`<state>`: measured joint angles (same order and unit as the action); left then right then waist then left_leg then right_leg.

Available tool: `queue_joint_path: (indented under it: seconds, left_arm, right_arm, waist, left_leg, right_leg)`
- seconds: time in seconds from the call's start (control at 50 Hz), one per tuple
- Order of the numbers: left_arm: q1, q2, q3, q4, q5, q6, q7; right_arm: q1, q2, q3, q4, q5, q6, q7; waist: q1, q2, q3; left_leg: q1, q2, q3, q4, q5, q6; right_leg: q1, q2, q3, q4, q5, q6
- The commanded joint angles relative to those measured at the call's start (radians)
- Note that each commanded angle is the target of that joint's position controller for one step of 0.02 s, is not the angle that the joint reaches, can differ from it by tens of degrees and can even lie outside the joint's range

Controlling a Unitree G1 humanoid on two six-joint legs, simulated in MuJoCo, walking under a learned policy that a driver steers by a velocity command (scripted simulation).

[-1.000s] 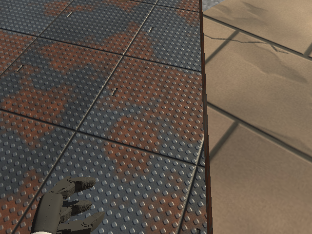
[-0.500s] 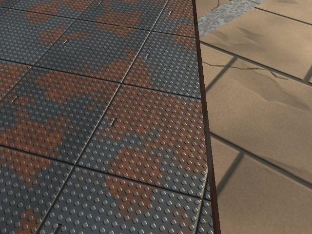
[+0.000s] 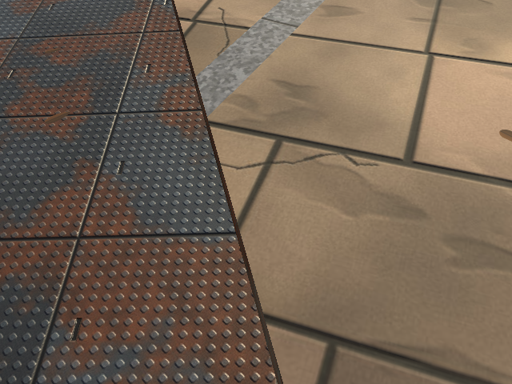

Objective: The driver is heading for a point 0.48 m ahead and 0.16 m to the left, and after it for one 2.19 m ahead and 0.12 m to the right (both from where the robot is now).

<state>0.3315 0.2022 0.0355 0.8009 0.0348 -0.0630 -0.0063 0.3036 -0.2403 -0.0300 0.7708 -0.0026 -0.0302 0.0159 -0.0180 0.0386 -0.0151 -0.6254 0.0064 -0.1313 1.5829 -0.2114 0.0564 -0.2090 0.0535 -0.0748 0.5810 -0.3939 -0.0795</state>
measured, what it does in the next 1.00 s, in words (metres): walks ahead: left foot, then right foot 0.15 m higher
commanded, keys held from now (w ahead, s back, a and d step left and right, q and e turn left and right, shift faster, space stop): w+q+shift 0.30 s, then w+e+shift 0.70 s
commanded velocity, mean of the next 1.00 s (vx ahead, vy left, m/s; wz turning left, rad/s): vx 0.99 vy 0.00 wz -0.10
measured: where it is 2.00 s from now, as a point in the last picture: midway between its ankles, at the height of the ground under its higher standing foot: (265, 64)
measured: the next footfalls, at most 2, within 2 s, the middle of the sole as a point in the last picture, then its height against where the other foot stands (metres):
left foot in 0.28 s outside the picture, level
right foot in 0.60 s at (251, 285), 0.15 m higher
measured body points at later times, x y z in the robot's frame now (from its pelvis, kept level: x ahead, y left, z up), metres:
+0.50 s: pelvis +0.40 +0.10 -0.01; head +0.39 +0.10 +0.44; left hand +0.65 +0.29 -0.02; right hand +0.37 -0.15 -0.15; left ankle +0.32 +0.09 -0.73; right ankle +0.49 -0.03 -0.49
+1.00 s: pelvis +0.81 +0.26 +0.00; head +0.80 +0.29 +0.45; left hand +0.90 +0.55 -0.12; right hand +1.03 +0.03 -0.03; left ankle +0.81 +0.42 -0.73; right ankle +0.71 +0.12 -0.50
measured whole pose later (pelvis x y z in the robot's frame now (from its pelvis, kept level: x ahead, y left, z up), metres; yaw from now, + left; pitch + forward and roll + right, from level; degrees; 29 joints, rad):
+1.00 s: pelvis +0.81 +0.26 +0.00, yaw -8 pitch +2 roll -1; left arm 0.35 0.30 0.08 0.76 0.01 -0.04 0.06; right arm 0.05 -0.22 0.01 0.63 -0.06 -0.09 0.02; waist 0.08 -0.03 -0.09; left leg -0.27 0.08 -0.01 0.57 -0.36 -0.06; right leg -0.68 0.11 0.13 1.81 -0.64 -0.14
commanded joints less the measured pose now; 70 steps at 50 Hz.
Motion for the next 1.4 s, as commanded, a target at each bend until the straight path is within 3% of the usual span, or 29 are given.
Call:
queue_joint_path:
  seconds: [0.02,0.12,0.2,0.26,0.28,0.3,0.32,0.34,0.38,0.48,0.56,0.66,0.68,0.7,0.72,0.76,0.8,0.84,0.88,0.92,0.98,1.04,1.12,1.2,1.24,1.32,1.34,1.36,1.4]
  left_arm:
    - [0.016,0.071,0.016,0.000,-0.005,-0.050,-0.016]
    - [0.003,0.110,0.022,0.005,0.000,-0.069,0.017]
    - [-0.136,0.246,0.054,-0.072,-0.023,-0.072,0.062]
    - [-0.279,0.235,0.068,-0.112,-0.046,-0.006,0.056]
    - [-0.411,0.099,0.036,-0.146,-0.062,0.006,0.030]
    - [-0.414,-0.059,-0.017,-0.260,-0.032,-0.012,0.005]
    - [-0.278,-0.163,-0.057,-0.335,0.000,-0.029,0.007]
    - [-0.136,-0.116,-0.079,-0.325,0.022,-0.049,-0.003]
    - [-0.202,0.024,-0.054,-0.268,0.062,-0.041,0.003]
    - [-0.382,-0.008,-0.079,-0.310,-0.014,0.045,0.014]
    - [-0.450,-0.041,-0.086,-0.355,0.003,0.040,-0.001]
    - [0.037,0.095,-0.020,-0.155,-0.055,0.028,0.010]
    - [0.288,0.198,0.024,-0.068,-0.055,0.027,0.022]
    - [0.403,0.266,0.066,0.024,-0.061,0.029,0.042]
    - [0.194,0.224,0.063,0.033,-0.052,0.016,0.086]
    - [0.015,0.025,0.023,0.003,0.000,-0.029,0.128]
    - [-0.325,0.031,0.003,-0.127,0.056,-0.063,0.151]
    - [-0.272,0.186,0.038,-0.103,0.054,-0.070,0.139]
    - [-0.217,0.179,0.047,-0.072,0.027,-0.058,0.101]
    - [-0.212,0.133,0.037,-0.107,-0.005,-0.029,0.069]
    - [-0.026,-0.057,-0.015,-0.218,-0.052,0.003,0.048]
    - [-0.247,-0.006,-0.008,-0.291,0.009,0.060,0.013]
    - [-0.345,0.022,-0.002,-0.351,-0.014,0.086,-0.034]
    - [-0.501,-0.076,-0.050,-0.401,0.001,0.067,-0.005]
    - [-0.462,-0.056,-0.064,-0.367,-0.007,0.060,-0.020]
    - [-0.093,0.058,-0.026,-0.252,-0.028,0.066,-0.014]
    - [0.106,0.143,0.014,-0.185,-0.032,0.064,0.010]
    - [0.056,0.240,0.055,-0.155,-0.037,0.069,0.044]
    - [0.019,0.250,0.066,-0.112,-0.015,0.049,0.076]
  right_arm:
    - [-0.007,0.016,0.006,-0.072,0.004,0.037,0.017]
    - [-0.121,-0.057,-0.006,-0.150,-0.006,0.047,0.010]
    - [0.094,-0.147,-0.042,-0.092,0.017,0.075,0.015]
    - [0.497,-0.207,-0.101,0.041,0.025,0.089,0.015]
    - [0.439,-0.129,-0.094,0.091,0.045,0.082,0.020]
    - [0.302,-0.133,-0.068,0.073,0.011,0.065,0.015]
    - [0.242,-0.125,-0.048,0.040,-0.022,0.048,0.000]
    - [0.264,-0.131,-0.052,0.037,-0.047,0.035,-0.025]
    - [0.171,-0.079,-0.046,0.016,-0.051,-0.006,-0.053]
    - [0.216,-0.063,0.007,0.072,-0.035,-0.092,-0.003]
    - [0.378,-0.092,-0.009,0.174,-0.021,-0.069,-0.052]
    - [0.134,-0.183,-0.047,0.067,-0.022,-0.038,-0.095]
    - [0.008,-0.222,-0.066,0.010,0.011,-0.036,-0.087]
    - [-0.245,-0.243,-0.075,-0.073,0.062,-0.026,-0.072]
    - [-0.317,-0.120,-0.032,-0.194,0.023,-0.046,-0.056]
    - [-0.464,0.033,0.028,-0.319,-0.015,-0.050,-0.023]
    - [-0.220,0.034,0.049,-0.291,-0.007,-0.041,-0.003]
    - [-0.045,-0.008,0.045,-0.223,0.030,-0.015,0.013]
    - [0.132,-0.009,0.046,-0.123,0.055,0.021,-0.002]
    - [0.226,-0.062,0.027,-0.041,-0.008,0.014,-0.005]
    - [0.159,-0.150,-0.004,-0.033,-0.092,-0.059,0.000]
    - [0.045,-0.116,-0.014,0.001,-0.033,-0.103,-0.007]
    - [0.025,-0.058,0.001,0.086,-0.036,-0.135,-0.020]
    - [0.252,0.000,0.020,0.193,-0.051,-0.116,-0.039]
    - [0.200,-0.030,0.019,0.163,-0.034,-0.082,-0.059]
    - [0.217,-0.274,-0.030,0.047,-0.012,-0.056,-0.085]
    - [0.075,-0.276,-0.036,-0.063,0.027,-0.067,-0.045]
    - [0.004,-0.205,-0.017,-0.105,0.018,-0.095,0.000]
    - [-0.101,-0.099,0.003,-0.189,-0.015,-0.110,0.032]
  waist:
    - [-0.048,-0.130,0.112]
    - [-0.066,-0.169,0.127]
    - [-0.189,-0.221,-0.106]
    - [-0.409,-0.118,-0.155]
    - [-0.403,0.190,0.046]
    - [-0.170,0.401,0.170]
    - [-0.005,0.280,-0.005]
    - [0.034,0.144,-0.154]
    - [0.065,-0.188,0.048]
    - [0.036,-0.159,0.221]
    - [-0.028,-0.034,0.126]
    - [0.256,-0.015,-0.140]
    - [0.398,-0.089,-0.191]
    - [0.512,-0.385,-0.239]
    - [0.299,-0.475,-0.188]
    - [0.188,-0.023,0.052]
    - [-0.080,0.295,0.057]
    - [-0.145,0.255,-0.075]
    - [-0.166,0.052,-0.163]
    - [-0.205,0.077,-0.138]
    - [0.011,0.083,-0.177]
    - [0.054,0.099,0.081]
    - [0.107,0.042,0.188]
    - [0.072,-0.034,0.185]
    - [0.122,-0.091,0.047]
    - [0.270,0.124,-0.137]
    - [0.406,-0.108,-0.254]
    - [0.297,-0.312,-0.395]
    - [0.202,0.023,-0.160]
  left_leg:
    - [-0.152,-0.001,0.061,0.046,-0.011,0.013]
    - [-0.202,0.001,0.191,-0.297,0.038,0.054]
    - [0.279,-0.057,0.328,-0.665,0.210,0.093]
    - [0.585,-0.029,0.209,-1.023,0.293,0.233]
    - [0.617,-0.024,0.150,-1.285,0.406,0.312]
    - [0.627,-0.075,-0.039,-0.913,0.845,0.322]
    - [0.754,0.002,-0.293,-0.925,0.905,0.362]
    - [0.833,0.156,-0.599,-1.197,0.293,0.393]
    - [0.555,0.250,-0.591,-1.277,-0.123,0.319]
    - [0.061,0.060,-0.141,-1.430,-0.026,0.056]
    - [0.597,0.055,0.069,-1.385,0.712,-0.023]
    - [0.435,0.207,0.174,-0.854,1.844,-0.091]
    - [0.298,0.094,0.241,-0.493,1.675,-0.150]
    - [-0.066,-0.133,0.213,0.125,0.586,-0.195]
    - [-0.186,-0.108,-0.067,0.226,-0.178,-0.195]
    - [-0.274,0.022,-0.347,0.132,-0.525,-0.131]
    - [0.165,0.169,-0.340,-0.435,-0.517,-0.061]
    - [0.633,0.007,0.179,-0.909,0.136,-0.189]
    - [0.849,0.074,0.158,-1.105,0.449,-0.176]
    - [0.895,0.140,0.159,-1.262,0.618,-0.101]
    - [1.001,0.413,-0.137,-0.946,0.929,0.013]
    - [0.685,0.461,-0.256,-1.342,-0.204,0.077]
    - [0.452,0.322,0.056,-1.441,-0.097,-0.015]
    - [0.729,0.286,0.222,-1.422,0.374,-0.024]
    - [0.644,0.192,0.422,-1.392,1.047,-0.074]
    - [0.307,0.281,0.322,-0.680,1.975,-0.041]
    - [-0.103,0.096,0.338,-0.102,1.238,-0.107]
    - [-0.203,-0.080,0.269,0.249,0.014,-0.137]
    - [-0.295,0.011,0.046,0.261,-0.139,-0.061]
  right_leg:
    - [-0.102,-0.216,0.046,-0.304,0.577,0.101]
    - [0.082,-0.204,-0.143,-0.409,0.989,0.107]
    - [0.275,-0.269,-0.188,-0.212,1.751,0.104]
    - [0.281,-0.228,-0.181,0.592,1.427,0.042]
    - [-0.062,0.007,-0.205,1.213,0.389,0.034]
    - [-0.553,0.139,-0.060,1.613,-0.128,0.057]
    - [-0.723,0.095,0.098,1.654,-0.127,0.049]
    - [-0.786,0.056,0.161,1.571,-0.069,0.013]
    - [-0.875,-0.062,0.247,1.514,-0.050,-0.005]
    - [-0.763,-0.076,0.009,1.214,0.073,0.008]
    - [-0.819,-0.116,-0.023,0.929,0.132,-0.067]
    - [-0.038,0.017,0.061,0.628,0.011,-0.225]
    - [0.150,0.004,0.115,0.450,0.047,-0.279]
    - [0.410,-0.089,0.433,0.103,0.194,-0.356]
    - [0.272,-0.181,0.804,-0.007,0.219,-0.394]
    - [-0.183,-0.171,0.828,0.237,0.293,-0.266]
    - [-0.756,-0.062,0.544,0.348,0.185,-0.082]
    - [-0.776,0.044,0.285,0.186,0.015,-0.128]
    - [-0.667,0.100,0.219,0.409,-0.058,-0.137]
    - [-0.610,0.139,0.151,0.887,-0.289,-0.088]
    - [-1.050,0.053,0.143,1.526,-0.201,-0.029]
    - [-1.220,-0.063,0.141,1.577,-0.088,-0.007]
    - [-1.036,-0.074,0.181,1.234,0.010,-0.035]
    - [-1.245,-0.083,0.045,1.335,-0.157,-0.128]
    - [-0.854,-0.028,-0.087,1.127,-0.116,-0.183]
    - [-0.006,0.128,-0.057,0.624,-0.289,-0.225]
    - [0.413,-0.041,0.347,0.324,-0.108,-0.384]
    - [0.460,-0.199,0.783,0.086,-0.018,-0.442]
    - [0.190,-0.227,0.822,0.044,-0.001,-0.341]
